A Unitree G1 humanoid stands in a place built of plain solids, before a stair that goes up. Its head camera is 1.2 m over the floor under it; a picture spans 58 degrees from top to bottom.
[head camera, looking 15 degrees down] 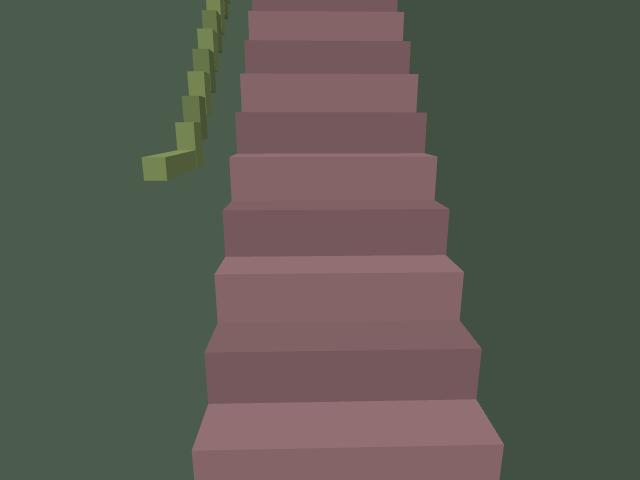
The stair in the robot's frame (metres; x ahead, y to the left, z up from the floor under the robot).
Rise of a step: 0.21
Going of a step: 0.23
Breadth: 1.09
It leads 2 degrees to the left of straight ahead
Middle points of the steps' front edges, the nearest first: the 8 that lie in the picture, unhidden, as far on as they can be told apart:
1.15 -0.09 0.21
1.39 -0.09 0.42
1.62 -0.08 0.63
1.86 -0.07 0.84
2.09 -0.07 1.05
2.32 -0.06 1.26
2.56 -0.05 1.47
2.79 -0.05 1.68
